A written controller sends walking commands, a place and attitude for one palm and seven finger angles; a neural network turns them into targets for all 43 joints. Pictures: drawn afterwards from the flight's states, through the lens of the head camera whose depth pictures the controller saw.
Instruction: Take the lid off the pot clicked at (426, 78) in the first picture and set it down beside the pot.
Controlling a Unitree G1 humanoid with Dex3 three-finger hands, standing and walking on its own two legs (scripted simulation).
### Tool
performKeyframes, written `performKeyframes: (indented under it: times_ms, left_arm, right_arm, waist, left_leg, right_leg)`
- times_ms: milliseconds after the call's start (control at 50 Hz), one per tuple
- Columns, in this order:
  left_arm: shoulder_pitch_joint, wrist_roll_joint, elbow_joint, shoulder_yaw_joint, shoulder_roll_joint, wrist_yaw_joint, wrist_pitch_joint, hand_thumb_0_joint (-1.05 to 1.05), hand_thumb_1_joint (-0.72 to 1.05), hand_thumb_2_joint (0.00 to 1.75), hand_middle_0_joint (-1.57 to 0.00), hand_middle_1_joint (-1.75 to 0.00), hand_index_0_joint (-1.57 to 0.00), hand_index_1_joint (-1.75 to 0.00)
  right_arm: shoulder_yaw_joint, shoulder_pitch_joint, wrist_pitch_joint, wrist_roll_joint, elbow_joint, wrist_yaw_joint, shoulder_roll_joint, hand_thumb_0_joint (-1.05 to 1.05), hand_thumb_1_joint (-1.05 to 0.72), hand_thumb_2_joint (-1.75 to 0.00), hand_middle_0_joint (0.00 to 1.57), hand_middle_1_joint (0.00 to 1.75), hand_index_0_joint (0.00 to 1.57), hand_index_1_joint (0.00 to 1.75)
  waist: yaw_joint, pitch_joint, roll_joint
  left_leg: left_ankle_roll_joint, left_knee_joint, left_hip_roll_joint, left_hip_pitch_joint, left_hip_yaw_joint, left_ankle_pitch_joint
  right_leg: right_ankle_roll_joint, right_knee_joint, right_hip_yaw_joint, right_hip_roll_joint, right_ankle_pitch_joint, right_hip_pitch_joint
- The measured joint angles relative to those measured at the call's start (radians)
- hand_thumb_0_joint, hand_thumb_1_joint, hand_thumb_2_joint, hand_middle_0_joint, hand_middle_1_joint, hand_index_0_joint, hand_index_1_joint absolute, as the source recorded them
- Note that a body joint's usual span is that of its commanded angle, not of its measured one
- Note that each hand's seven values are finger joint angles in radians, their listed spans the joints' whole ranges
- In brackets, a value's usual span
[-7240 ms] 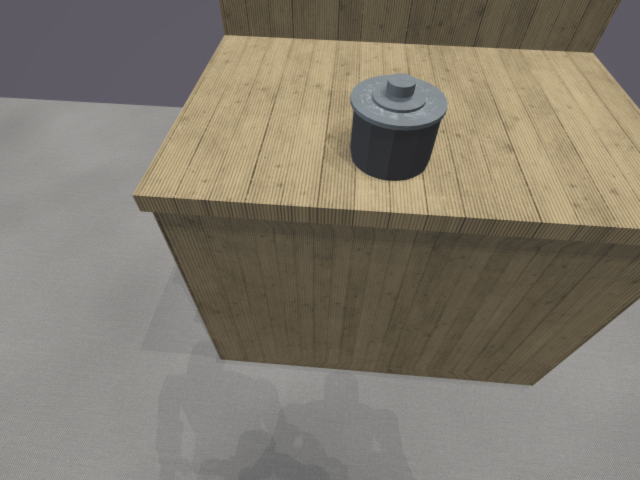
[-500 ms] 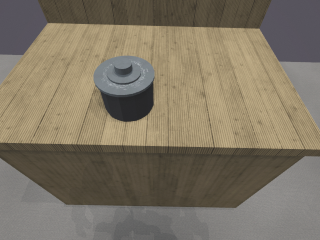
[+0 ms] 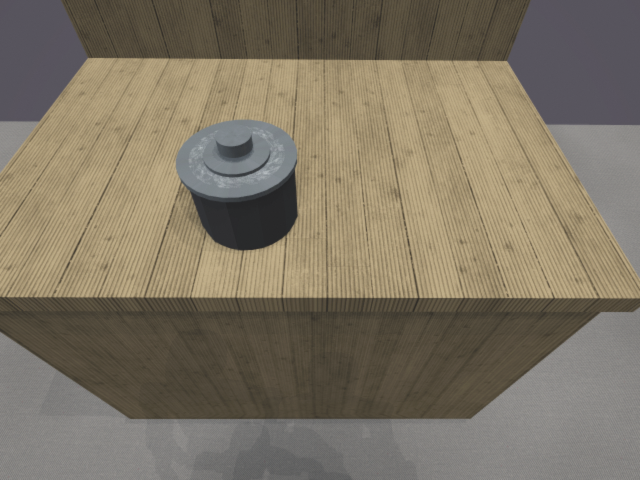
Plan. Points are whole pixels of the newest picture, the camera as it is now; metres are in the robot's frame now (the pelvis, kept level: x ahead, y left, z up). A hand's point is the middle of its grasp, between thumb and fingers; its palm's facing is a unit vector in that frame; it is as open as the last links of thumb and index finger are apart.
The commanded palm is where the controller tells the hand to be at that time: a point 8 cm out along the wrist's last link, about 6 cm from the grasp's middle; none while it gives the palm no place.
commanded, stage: lift the closed hand beside the body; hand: left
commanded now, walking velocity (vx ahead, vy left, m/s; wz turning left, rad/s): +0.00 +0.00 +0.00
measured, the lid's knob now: (234, 141) +0.49 +0.15 +0.15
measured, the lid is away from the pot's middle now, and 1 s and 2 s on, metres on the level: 0.00 0.00 0.00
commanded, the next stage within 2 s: raise the hand higher, near the body in 0.62 s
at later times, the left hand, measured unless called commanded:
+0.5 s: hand out of the picture +0.12 +0.20 -0.01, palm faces +0.34 -0.89 -0.31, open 3.6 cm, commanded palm +0.08 +0.24 +0.04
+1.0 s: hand (110, 422) +0.16 +0.21 +0.08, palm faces +0.30 -0.84 -0.45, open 3.1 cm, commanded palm +0.10 +0.24 +0.11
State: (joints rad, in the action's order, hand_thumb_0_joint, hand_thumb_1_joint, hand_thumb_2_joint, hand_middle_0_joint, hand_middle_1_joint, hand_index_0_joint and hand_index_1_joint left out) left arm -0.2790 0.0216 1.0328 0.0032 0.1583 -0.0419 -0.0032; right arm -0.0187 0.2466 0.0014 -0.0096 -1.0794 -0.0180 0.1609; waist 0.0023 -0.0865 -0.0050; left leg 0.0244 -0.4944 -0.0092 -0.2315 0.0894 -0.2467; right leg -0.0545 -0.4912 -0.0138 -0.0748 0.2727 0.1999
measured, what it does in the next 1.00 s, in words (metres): stands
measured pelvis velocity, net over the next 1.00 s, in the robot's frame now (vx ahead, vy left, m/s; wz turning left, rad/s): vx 0.03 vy -0.02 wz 0.04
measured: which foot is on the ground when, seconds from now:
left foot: down 0.00-1.00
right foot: down 0.00-1.00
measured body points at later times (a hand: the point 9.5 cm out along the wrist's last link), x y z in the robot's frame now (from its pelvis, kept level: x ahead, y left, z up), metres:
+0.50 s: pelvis +0.00 -0.03 +0.00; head +0.00 -0.03 +0.45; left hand +0.10 +0.25 +0.02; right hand +0.25 -0.23 -0.04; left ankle +0.01 +0.10 -0.74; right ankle -0.01 -0.15 -0.74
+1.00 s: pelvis +0.03 -0.02 +0.00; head +0.03 -0.05 +0.45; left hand +0.14 +0.26 +0.10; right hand +0.24 -0.24 -0.08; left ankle +0.01 +0.10 -0.74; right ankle -0.01 -0.15 -0.74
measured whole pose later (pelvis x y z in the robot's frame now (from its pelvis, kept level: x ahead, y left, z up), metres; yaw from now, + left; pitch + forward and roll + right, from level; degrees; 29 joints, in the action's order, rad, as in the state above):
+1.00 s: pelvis +0.03 -0.02 +0.00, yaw +2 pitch -2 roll +0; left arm -0.72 0.00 -0.37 -0.20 0.28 -0.06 0.07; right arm -0.02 0.18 0.17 0.00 -0.62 -0.08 0.20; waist -0.06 -0.02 -0.06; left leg -0.01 -0.45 -0.03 -0.15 0.04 -0.26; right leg -0.02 -0.42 -0.07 -0.04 0.29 0.08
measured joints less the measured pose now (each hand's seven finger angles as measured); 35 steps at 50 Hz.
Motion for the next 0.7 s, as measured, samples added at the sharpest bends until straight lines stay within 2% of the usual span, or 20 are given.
performKeyframes:
  times_ms: [20, 40, 80, 100, 160, 220, 260, 320, 400, 480, 540, 700]
  left_arm:
    - [0.000, 0.002, 0.004, 0.002, -0.002, -0.005, 0.005, 0.00, 0.91, 0.90, -0.20, -0.30, -0.20, -0.30]
    - [-0.030, -0.018, -0.101, 0.005, 0.001, -0.009, -0.030, 0.00, 0.91, 0.90, -0.20, -0.30, -0.20, -0.30]
    - [-0.120, -0.029, -0.400, 0.013, 0.015, -0.052, -0.051, 0.01, 0.91, 0.90, -0.21, -0.32, -0.21, -0.31]
    - [-0.148, -0.030, -0.514, 0.017, 0.017, -0.076, -0.053, 0.01, 0.92, 0.90, -0.23, -0.33, -0.22, -0.32]
    - [-0.158, -0.014, -0.672, -0.008, 0.006, -0.101, -0.031, 0.01, 0.92, 0.90, -0.28, -0.39, -0.28, -0.38]
    - [-0.178, -0.017, -0.754, -0.046, 0.002, -0.081, -0.018, 0.01, 0.92, 0.90, -0.36, -0.48, -0.36, -0.48]
    - [-0.216, -0.023, -0.837, -0.055, 0.012, -0.065, -0.010, 0.01, 0.91, 0.90, -0.43, -0.56, -0.43, -0.55]
    - [-0.268, -0.029, -0.936, -0.068, 0.029, -0.051, 0.016, 0.01, 0.91, 0.90, -0.55, -0.68, -0.54, -0.67]
    - [-0.307, -0.034, -1.018, -0.091, 0.046, -0.039, 0.031, 0.01, 0.90, 0.90, -0.71, -0.86, -0.71, -0.85]
    - [-0.336, -0.038, -1.096, -0.110, 0.055, -0.037, 0.029, 0.01, 0.90, 0.90, -0.88, -1.05, -0.88, -1.04]
    - [-0.348, -0.038, -1.141, -0.121, 0.058, -0.037, 0.028, 0.01, 0.90, 0.90, -1.01, -1.19, -1.01, -1.18]
    - [-0.382, -0.032, -1.240, -0.158, 0.083, -0.032, 0.031, 0.01, 0.90, 0.90, -1.22, -1.42, -1.22, -1.42]
  right_arm:
    - [0.003, 0.003, -0.001, 0.001, 0.004, 0.002, 0.003, 0.01, -0.93, -0.90, 0.20, 0.30, 0.20, 0.30]
    - [0.010, 0.026, 0.014, 0.016, 0.034, 0.002, 0.006, 0.01, -0.93, -0.90, 0.20, 0.30, 0.20, 0.30]
    - [0.025, 0.085, 0.099, 0.044, 0.098, -0.016, 0.015, 0.02, -0.94, -0.90, 0.20, 0.30, 0.20, 0.30]
    - [0.028, 0.098, 0.138, 0.052, 0.118, -0.021, 0.024, 0.02, -0.94, -0.90, 0.20, 0.30, 0.20, 0.30]
    - [0.013, 0.066, 0.188, 0.049, 0.180, -0.010, 0.046, 0.02, -0.93, -0.90, 0.20, 0.30, 0.20, 0.30]
    - [-0.005, -0.007, 0.186, 0.047, 0.279, 0.004, 0.048, 0.02, -0.92, -0.90, 0.20, 0.30, 0.20, 0.30]
    - [-0.007, -0.046, 0.191, 0.047, 0.361, 0.003, 0.047, 0.02, -0.92, -0.90, 0.20, 0.30, 0.20, 0.30]
    - [-0.007, -0.094, 0.197, 0.044, 0.464, -0.006, 0.051, 0.01, -0.92, -0.90, 0.20, 0.30, 0.20, 0.30]
    - [-0.003, -0.134, 0.196, 0.033, 0.543, -0.022, 0.064, 0.01, -0.91, -0.90, 0.20, 0.30, 0.20, 0.30]
    - [0.006, -0.120, 0.180, 0.019, 0.546, -0.040, 0.070, 0.01, -0.91, -0.90, 0.20, 0.30, 0.20, 0.30]
    - [0.018, -0.097, 0.172, 0.013, 0.525, -0.047, 0.061, 0.01, -0.91, -0.90, 0.20, 0.30, 0.20, 0.30]
    - [0.037, -0.042, 0.154, 0.008, 0.455, -0.054, 0.016, 0.01, -0.91, -0.90, 0.20, 0.30, 0.20, 0.30]
  waist:
    - [0.003, 0.004, -0.006]
    - [0.000, 0.005, -0.005]
    - [-0.020, 0.032, 0.003]
    - [-0.022, 0.046, 0.000]
    - [-0.007, 0.079, -0.011]
    - [0.006, 0.096, -0.011]
    - [0.002, 0.095, -0.009]
    - [-0.012, 0.092, -0.014]
    - [-0.044, 0.081, -0.016]
    - [-0.074, 0.072, -0.019]
    - [-0.082, 0.066, -0.027]
    - [-0.070, 0.060, -0.045]
  left_leg:
    - [-0.001, -0.014, -0.006, -0.012, -0.006, -0.004]
    - [-0.002, -0.020, -0.005, -0.014, -0.010, -0.007]
    - [-0.005, -0.009, 0.002, -0.005, -0.014, -0.006]
    - [-0.005, -0.003, 0.005, 0.005, -0.020, -0.004]
    - [-0.005, 0.012, 0.010, 0.027, -0.032, 0.003]
    - [-0.011, 0.021, 0.004, 0.038, -0.027, 0.009]
    - [-0.016, 0.024, -0.003, 0.046, -0.026, 0.011]
    - [-0.022, 0.019, -0.013, 0.040, -0.037, 0.011]
    - [-0.030, 0.009, -0.022, 0.022, -0.059, 0.012]
    - [-0.036, 0.009, -0.026, 0.017, -0.078, 0.011]
    - [-0.038, 0.013, -0.026, 0.025, -0.085, 0.008]
    - [-0.041, 0.035, -0.027, 0.064, -0.073, -0.001]
  right_leg:
    - [0.000, 0.002, -0.006, 0.005, -0.001, 0.002]
    - [0.001, 0.000, -0.010, 0.005, 0.000, 0.001]
    - [0.012, -0.007, -0.015, -0.001, 0.008, -0.003]
    - [0.013, -0.001, -0.021, -0.004, 0.011, -0.016]
    - [0.013, 0.016, -0.034, -0.008, 0.009, -0.044]
    - [0.014, 0.015, -0.028, -0.002, 0.005, -0.046]
    - [0.017, 0.015, -0.027, 0.004, 0.004, -0.052]
    - [0.022, 0.022, -0.037, 0.015, 0.001, -0.056]
    - [0.031, 0.030, -0.059, 0.026, -0.001, -0.054]
    - [0.037, 0.042, -0.078, 0.032, 0.000, -0.062]
    - [0.039, 0.048, -0.085, 0.032, 0.004, -0.074]
    - [0.039, 0.062, -0.075, 0.033, 0.014, -0.103]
